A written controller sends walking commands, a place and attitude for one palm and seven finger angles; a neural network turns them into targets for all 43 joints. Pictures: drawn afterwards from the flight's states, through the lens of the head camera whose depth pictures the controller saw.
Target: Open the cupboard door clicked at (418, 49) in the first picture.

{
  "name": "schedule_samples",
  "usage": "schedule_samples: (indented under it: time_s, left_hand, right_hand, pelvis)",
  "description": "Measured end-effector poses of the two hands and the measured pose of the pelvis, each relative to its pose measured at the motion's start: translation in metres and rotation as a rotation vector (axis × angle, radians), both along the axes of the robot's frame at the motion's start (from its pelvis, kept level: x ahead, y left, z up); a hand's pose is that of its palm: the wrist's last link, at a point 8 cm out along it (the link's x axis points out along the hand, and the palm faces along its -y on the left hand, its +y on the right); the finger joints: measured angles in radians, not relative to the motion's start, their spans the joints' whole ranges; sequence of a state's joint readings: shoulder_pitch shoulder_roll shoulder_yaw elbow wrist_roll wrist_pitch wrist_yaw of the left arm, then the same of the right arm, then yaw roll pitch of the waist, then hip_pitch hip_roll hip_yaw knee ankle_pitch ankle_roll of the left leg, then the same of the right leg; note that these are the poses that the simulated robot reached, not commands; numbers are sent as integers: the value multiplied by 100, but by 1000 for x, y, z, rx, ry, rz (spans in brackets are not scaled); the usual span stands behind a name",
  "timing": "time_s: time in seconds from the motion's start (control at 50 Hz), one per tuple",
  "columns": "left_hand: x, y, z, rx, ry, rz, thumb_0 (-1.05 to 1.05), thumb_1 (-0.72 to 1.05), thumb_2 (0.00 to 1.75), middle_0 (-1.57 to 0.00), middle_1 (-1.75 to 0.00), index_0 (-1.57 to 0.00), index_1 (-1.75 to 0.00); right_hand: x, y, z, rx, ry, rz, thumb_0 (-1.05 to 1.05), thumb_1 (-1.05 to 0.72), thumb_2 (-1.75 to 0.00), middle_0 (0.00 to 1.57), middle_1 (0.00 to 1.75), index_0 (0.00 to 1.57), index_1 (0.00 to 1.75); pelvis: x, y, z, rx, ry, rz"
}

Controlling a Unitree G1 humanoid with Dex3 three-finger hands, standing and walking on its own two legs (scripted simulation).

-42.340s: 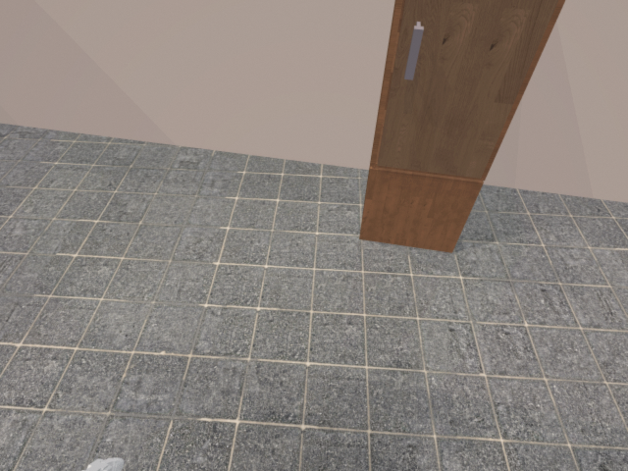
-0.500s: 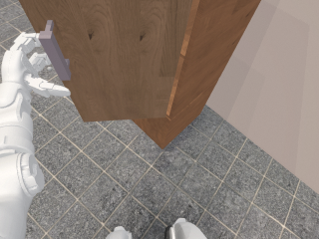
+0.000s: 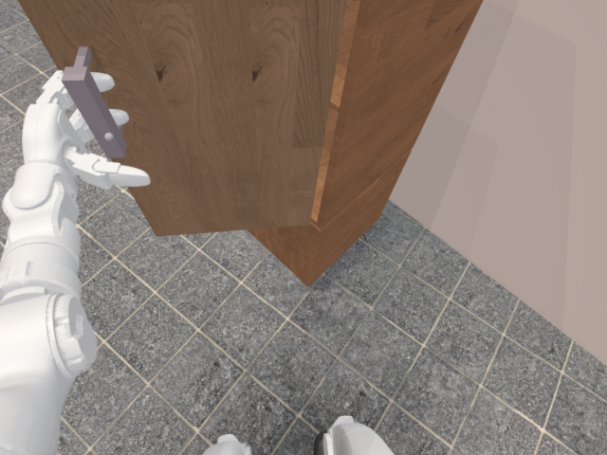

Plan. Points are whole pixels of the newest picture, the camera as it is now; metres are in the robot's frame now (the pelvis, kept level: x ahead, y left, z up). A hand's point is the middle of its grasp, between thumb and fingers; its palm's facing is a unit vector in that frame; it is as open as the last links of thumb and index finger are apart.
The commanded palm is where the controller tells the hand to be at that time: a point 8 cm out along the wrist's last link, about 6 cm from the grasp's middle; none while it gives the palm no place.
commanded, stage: slide the fingers in behind the handle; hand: left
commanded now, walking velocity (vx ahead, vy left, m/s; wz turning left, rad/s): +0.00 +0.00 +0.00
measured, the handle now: (100, 105) +0.55 +0.23 +0.10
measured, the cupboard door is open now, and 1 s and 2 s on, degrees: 51 51 87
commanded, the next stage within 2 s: close the thumb around the handle in 0.20 s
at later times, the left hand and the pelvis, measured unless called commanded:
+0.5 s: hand (104, 136) +0.50 +0.21 +0.10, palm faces +0.03 -1.00 -0.01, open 12.9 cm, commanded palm +0.48 +0.26 +0.10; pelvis -0.01 +0.00 +0.00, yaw +0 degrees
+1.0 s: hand (113, 134) +0.50 +0.20 +0.10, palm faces +0.03 -1.00 +0.00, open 5.8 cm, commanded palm +0.47 +0.25 +0.10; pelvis +0.01 +0.01 +0.00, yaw +0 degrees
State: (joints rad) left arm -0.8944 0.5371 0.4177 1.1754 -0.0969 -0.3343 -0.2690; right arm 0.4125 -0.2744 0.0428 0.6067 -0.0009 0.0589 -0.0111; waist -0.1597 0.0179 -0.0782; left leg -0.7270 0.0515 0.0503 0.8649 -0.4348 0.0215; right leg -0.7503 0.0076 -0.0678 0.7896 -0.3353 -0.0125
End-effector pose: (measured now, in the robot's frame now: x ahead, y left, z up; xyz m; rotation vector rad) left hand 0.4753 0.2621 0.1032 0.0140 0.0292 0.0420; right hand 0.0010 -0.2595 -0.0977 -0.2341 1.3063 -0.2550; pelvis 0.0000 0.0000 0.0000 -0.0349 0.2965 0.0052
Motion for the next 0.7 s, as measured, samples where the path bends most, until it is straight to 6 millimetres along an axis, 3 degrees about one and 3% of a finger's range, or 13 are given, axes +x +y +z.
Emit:
schedule_samples:
  time_s: [0.4, 0.52, 0.7]
  left_hand:
    - [-2, 4, -1, -13, 7, -10, -1, -47, 32, -30, -120, -30, -120]
    - [3, 6, -1, -5, -5, -10, -1, -28, 40, -31, -122, -31, -122]
    - [9, 2, -1, -8, -1, -20, -1, 16, 58, -34, -127, -34, -127]
  right_hand:
    - [-8, -4, 2, -22, 15, 13, 0, -91, -90, 21, 30, 20, 30]
    - [-9, 0, 2, -22, 15, 9, 0, -91, -90, 21, 30, 21, 30]
    - [-13, 7, 0, -5, 38, 0, 0, -91, -90, 21, 30, 21, 30]
  pelvis:
    - [-6, 1, -1, -3, 4, 8]
    - [-6, 3, -3, -5, 15, 6]
    - [-1, 7, -3, -6, 22, 1]
